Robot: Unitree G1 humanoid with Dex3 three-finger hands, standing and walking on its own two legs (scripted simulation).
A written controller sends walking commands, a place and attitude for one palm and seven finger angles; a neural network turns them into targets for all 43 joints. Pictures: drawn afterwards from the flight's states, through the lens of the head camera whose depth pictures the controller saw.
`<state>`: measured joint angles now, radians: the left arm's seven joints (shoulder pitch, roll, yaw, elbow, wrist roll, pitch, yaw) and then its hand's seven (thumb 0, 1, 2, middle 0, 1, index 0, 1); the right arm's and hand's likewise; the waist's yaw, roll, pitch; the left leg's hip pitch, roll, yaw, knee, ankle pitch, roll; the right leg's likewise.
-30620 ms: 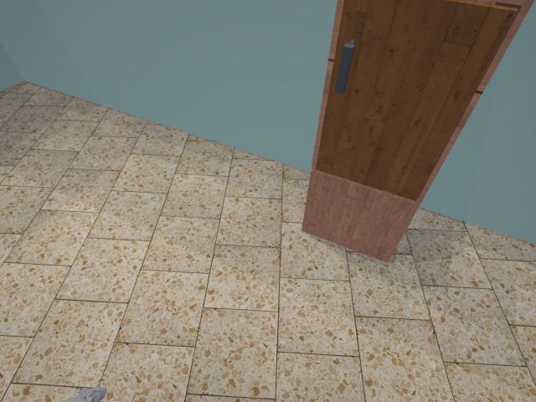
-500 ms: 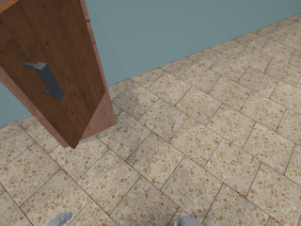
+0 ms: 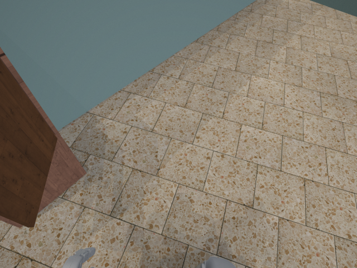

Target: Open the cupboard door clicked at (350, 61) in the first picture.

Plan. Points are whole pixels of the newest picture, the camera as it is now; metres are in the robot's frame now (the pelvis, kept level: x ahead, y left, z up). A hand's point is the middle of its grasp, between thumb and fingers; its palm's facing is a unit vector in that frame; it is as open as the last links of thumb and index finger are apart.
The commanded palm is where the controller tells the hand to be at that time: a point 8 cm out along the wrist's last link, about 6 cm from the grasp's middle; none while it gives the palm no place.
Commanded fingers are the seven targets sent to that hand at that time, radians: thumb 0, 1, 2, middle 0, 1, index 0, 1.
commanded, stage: walk to a spot facing it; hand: left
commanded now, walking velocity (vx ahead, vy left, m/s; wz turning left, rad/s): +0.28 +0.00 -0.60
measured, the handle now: out of the picture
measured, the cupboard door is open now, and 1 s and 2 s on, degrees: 46 46 46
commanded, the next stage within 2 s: turn to face it in 1.56 s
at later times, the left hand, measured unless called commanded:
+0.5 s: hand (117, 237) +0.21 +0.17 -0.19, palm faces -0.28 -0.94 -0.18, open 7.4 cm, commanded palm none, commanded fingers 0.00 0.90 0.90 -0.20 -0.30 -0.20 -0.30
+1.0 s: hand (199, 150) +0.48 -0.05 -0.16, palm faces -0.49 -0.85 -0.20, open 7.3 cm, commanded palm none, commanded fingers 0.00 0.90 0.90 -0.20 -0.30 -0.20 -0.30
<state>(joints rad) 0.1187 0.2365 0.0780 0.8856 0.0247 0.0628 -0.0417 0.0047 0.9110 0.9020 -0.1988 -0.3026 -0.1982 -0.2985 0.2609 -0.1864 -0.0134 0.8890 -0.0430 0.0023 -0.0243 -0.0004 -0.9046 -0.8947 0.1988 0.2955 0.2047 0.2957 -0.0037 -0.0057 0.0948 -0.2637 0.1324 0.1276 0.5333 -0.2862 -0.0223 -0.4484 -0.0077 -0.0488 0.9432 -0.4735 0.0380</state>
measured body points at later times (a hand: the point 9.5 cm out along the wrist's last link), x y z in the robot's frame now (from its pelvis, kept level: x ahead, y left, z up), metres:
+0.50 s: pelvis +0.13 -0.01 -0.01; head +0.18 +0.00 +0.44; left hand +0.22 +0.22 -0.17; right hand +0.15 -0.28 -0.13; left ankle +0.20 +0.09 -0.74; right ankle +0.01 -0.12 -0.67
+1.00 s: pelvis +0.30 -0.16 +0.00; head +0.34 -0.18 +0.45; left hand +0.51 +0.00 -0.14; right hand +0.18 -0.36 -0.15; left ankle +0.39 -0.03 -0.68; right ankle +0.26 -0.22 -0.74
